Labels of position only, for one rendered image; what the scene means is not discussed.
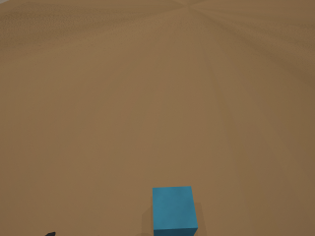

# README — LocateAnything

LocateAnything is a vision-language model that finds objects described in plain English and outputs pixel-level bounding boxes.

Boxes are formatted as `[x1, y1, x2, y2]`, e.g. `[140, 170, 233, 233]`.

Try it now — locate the carton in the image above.
[153, 186, 198, 236]

